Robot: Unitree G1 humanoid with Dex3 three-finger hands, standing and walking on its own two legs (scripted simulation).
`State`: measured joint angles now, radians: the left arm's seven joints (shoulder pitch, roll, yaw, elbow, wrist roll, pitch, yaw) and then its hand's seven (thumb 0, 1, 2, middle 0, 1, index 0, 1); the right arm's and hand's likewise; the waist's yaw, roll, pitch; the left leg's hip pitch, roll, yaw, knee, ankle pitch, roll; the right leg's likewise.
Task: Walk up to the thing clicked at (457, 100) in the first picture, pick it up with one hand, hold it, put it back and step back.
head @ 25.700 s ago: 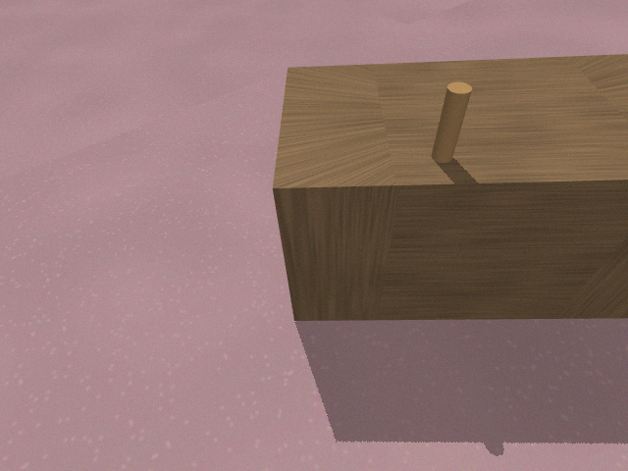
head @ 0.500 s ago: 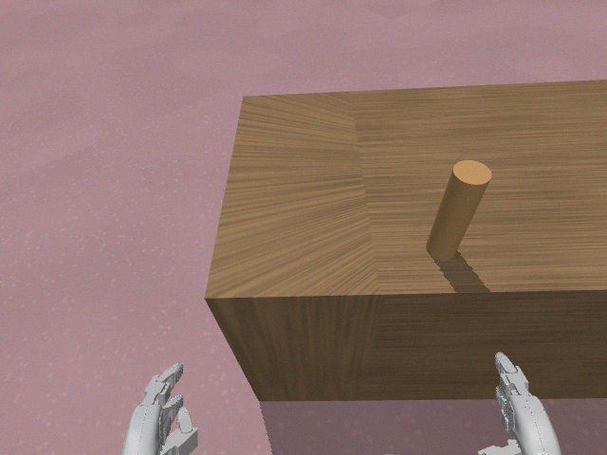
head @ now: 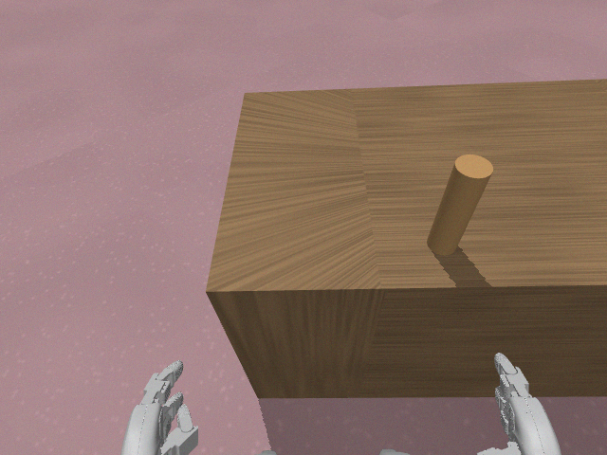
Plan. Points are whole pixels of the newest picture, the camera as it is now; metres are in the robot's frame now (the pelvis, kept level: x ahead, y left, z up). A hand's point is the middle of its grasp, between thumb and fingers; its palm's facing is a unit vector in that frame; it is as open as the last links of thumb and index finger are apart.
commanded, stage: home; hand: right
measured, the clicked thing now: (455, 209) +0.48 -0.21 +0.03
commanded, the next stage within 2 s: stand in 1.36 s
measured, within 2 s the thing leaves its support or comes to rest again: neither
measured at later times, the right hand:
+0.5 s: hand (479, 430) +0.17 -0.18 -0.05, palm faces +0.12 +0.97 -0.23, open 17.3 cm
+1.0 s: hand (478, 427) +0.18 -0.18 -0.05, palm faces +0.13 +0.96 -0.26, open 17.3 cm
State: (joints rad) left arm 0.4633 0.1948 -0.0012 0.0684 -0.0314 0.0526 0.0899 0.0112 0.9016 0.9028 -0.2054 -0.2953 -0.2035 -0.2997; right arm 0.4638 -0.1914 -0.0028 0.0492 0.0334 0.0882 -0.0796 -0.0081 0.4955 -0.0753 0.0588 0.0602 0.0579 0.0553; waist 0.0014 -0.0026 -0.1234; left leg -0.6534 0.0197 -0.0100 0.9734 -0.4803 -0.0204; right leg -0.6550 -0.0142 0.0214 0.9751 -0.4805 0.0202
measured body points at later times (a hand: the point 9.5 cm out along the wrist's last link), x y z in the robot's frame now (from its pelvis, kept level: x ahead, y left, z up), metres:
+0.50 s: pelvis +0.00 +0.00 +0.00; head +0.03 +0.00 +0.45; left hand +0.16 +0.23 -0.03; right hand +0.16 -0.23 -0.03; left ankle +0.00 +0.13 -0.68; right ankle +0.01 -0.13 -0.68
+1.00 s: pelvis +0.01 +0.00 +0.00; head +0.03 +0.00 +0.45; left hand +0.16 +0.24 -0.07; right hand +0.17 -0.23 -0.03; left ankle +0.00 +0.13 -0.68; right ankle +0.01 -0.13 -0.68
